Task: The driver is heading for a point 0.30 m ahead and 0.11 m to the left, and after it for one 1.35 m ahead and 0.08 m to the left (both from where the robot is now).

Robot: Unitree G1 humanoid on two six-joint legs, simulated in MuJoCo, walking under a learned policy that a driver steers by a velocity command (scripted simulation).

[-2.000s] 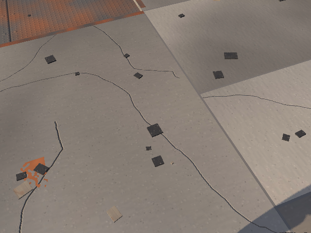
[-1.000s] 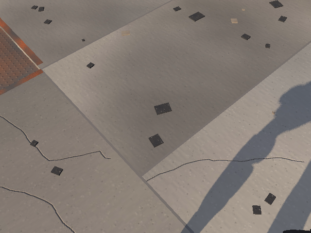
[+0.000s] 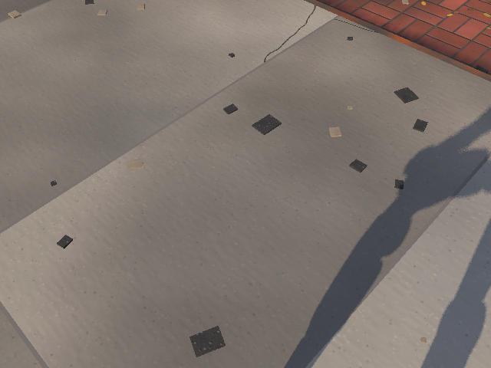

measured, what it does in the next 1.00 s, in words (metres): walks ahead, turning left: left foot, then right foot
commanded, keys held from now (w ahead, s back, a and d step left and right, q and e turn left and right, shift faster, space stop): q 0.36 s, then no key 0.50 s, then w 0.14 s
